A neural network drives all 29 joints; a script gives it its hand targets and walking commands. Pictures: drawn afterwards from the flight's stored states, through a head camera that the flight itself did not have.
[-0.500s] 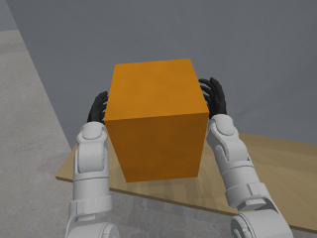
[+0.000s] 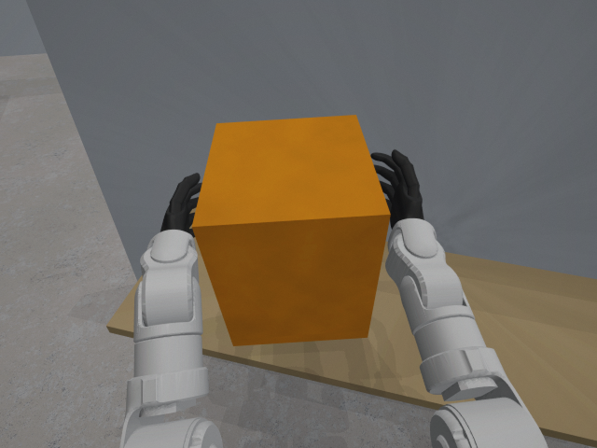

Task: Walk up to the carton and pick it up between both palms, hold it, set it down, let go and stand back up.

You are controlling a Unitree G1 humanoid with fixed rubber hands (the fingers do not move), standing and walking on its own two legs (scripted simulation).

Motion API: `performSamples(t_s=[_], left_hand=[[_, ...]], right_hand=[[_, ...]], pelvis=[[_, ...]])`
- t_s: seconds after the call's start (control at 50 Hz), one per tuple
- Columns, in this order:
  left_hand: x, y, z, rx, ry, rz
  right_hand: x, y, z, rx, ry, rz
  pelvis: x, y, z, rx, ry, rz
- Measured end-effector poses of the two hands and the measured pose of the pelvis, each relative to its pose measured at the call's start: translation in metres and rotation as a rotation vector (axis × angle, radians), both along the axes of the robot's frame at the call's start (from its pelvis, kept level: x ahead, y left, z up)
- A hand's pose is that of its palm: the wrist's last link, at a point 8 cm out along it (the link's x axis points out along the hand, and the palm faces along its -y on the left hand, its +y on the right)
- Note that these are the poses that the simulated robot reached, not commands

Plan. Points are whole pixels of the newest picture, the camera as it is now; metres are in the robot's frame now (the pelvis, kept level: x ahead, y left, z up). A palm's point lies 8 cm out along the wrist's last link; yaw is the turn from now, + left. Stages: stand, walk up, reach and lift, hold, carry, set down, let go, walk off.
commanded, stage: hold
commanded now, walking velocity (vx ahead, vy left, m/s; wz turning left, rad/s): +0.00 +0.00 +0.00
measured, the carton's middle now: (293, 232) +0.39 +0.01 +0.12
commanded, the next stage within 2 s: set down in 1.56 s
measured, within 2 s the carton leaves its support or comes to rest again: neither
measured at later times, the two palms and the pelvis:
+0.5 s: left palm (184, 232) +0.35 +0.15 +0.16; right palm (409, 217) +0.35 -0.14 +0.18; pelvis +0.00 +0.01 +0.00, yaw -1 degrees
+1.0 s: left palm (187, 229) +0.36 +0.15 +0.16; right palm (412, 216) +0.35 -0.14 +0.18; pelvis +0.00 +0.00 +0.00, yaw -1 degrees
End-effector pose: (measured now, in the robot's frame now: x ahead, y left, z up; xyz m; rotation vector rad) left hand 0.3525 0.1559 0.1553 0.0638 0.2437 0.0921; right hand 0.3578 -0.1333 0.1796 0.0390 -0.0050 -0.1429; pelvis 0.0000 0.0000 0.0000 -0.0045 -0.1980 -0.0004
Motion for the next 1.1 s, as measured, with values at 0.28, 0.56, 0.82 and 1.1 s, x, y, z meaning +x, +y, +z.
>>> performSamples(t_s=[0.28,0.56,0.82,1.1], left_hand=[[0.004,-0.010,0.005,0.021,-0.007,-0.024],[-0.001,-0.005,0.003,0.012,-0.009,-0.005],[0.002,-0.006,0.004,0.007,-0.003,-0.010],[0.001,-0.012,0.001,0.028,-0.003,-0.027]], right_hand=[[-0.004,-0.010,-0.001,0.021,-0.010,-0.029],[-0.003,-0.006,0.000,0.008,-0.012,-0.010],[-0.002,-0.006,0.002,0.010,-0.006,-0.018],[-0.005,-0.012,-0.006,0.021,-0.005,-0.024]], pelvis=[[0.001,0.007,0.000,-0.004,-0.004,-0.018],[-0.001,0.004,0.000,-0.002,0.002,-0.018],[-0.001,0.002,0.000,-0.001,-0.002,-0.010],[-0.002,0.004,0.000,-0.001,-0.002,-0.018]])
